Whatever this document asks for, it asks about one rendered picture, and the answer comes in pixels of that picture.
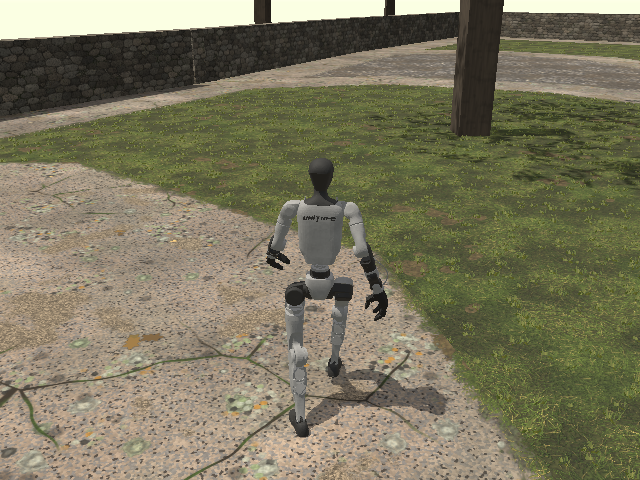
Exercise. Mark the right robot hand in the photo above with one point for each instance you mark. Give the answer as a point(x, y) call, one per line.
point(382, 306)

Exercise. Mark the left robot upper arm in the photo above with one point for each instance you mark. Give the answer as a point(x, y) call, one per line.
point(288, 211)

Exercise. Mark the right robot upper arm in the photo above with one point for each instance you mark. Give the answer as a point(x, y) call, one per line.
point(352, 212)

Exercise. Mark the left robot foot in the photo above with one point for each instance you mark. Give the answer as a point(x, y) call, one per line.
point(301, 428)

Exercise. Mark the robot right forearm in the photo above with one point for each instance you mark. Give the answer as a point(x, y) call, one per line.
point(371, 272)

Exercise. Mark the left robot hand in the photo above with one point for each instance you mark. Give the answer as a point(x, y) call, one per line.
point(281, 257)

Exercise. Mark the robot left forearm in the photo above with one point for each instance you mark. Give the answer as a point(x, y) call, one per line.
point(272, 254)

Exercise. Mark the robot right thigh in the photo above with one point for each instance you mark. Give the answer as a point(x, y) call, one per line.
point(342, 292)

